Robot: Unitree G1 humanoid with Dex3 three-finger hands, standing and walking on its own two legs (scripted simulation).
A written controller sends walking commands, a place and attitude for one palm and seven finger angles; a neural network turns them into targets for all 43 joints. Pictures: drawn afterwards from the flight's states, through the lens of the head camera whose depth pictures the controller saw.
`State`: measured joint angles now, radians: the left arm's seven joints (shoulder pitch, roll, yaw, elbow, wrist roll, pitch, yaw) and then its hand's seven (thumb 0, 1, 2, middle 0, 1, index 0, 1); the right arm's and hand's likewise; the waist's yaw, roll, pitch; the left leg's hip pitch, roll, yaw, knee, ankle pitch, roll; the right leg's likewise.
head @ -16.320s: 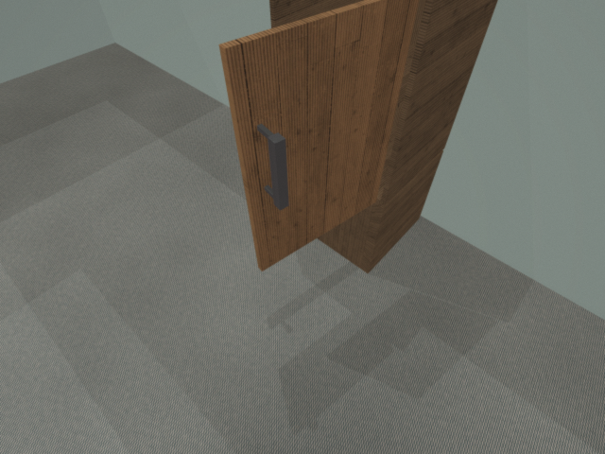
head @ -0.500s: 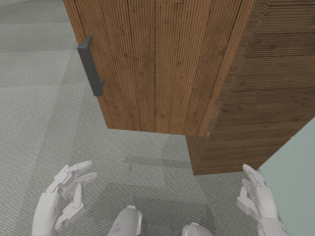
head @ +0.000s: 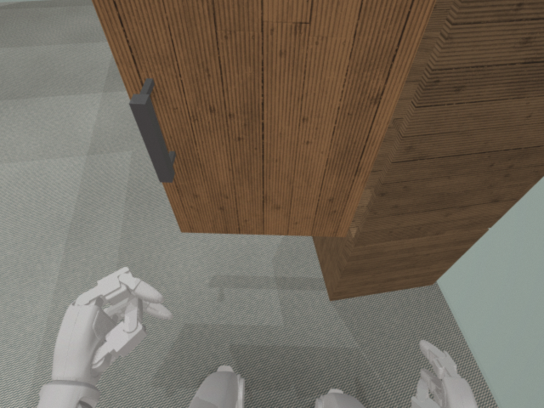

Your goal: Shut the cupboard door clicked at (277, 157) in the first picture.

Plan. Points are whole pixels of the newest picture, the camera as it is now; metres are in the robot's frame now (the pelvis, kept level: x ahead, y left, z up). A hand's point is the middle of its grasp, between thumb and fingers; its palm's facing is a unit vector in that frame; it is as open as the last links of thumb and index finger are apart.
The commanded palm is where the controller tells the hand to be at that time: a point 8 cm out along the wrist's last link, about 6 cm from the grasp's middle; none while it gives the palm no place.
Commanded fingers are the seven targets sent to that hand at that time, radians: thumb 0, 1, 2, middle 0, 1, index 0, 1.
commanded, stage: raise the hand and make a fist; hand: left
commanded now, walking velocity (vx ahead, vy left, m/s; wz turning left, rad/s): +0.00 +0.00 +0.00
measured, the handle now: (158, 134) +0.51 +0.22 +0.10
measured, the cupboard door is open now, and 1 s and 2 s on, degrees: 79 79 79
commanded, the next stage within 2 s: bring the fist close to the handle in 0.94 s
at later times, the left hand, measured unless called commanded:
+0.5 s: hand (124, 304) +0.23 +0.19 +0.09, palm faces +0.04 -1.00 -0.04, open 3.1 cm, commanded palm +0.20 +0.24 +0.10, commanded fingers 0.00 0.90 0.90 -1.30 -1.50 -1.30 -1.50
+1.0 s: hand (139, 297) +0.23 +0.17 +0.10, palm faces +0.03 -1.00 -0.04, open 3.1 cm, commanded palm +0.21 +0.23 +0.10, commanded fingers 0.00 0.90 0.90 -1.30 -1.50 -1.30 -1.50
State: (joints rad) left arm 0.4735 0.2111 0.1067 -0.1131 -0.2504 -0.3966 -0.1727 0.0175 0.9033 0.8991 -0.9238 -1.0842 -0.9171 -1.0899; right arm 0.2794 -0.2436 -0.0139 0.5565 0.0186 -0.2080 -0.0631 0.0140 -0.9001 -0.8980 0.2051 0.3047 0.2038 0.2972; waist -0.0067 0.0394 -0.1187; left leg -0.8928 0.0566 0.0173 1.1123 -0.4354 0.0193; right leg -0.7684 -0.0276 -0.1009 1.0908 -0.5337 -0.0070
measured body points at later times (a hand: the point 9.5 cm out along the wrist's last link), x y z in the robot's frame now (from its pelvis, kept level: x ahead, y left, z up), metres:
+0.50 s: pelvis +0.01 +0.00 +0.02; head +0.04 +0.00 +0.47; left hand +0.22 +0.24 +0.10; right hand +0.19 -0.22 -0.05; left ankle +0.06 +0.11 -0.66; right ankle +0.01 -0.12 -0.66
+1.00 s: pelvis +0.01 -0.01 +0.03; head +0.05 -0.02 +0.48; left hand +0.23 +0.23 +0.10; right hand +0.19 -0.25 -0.05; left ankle +0.06 +0.11 -0.66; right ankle +0.01 -0.12 -0.66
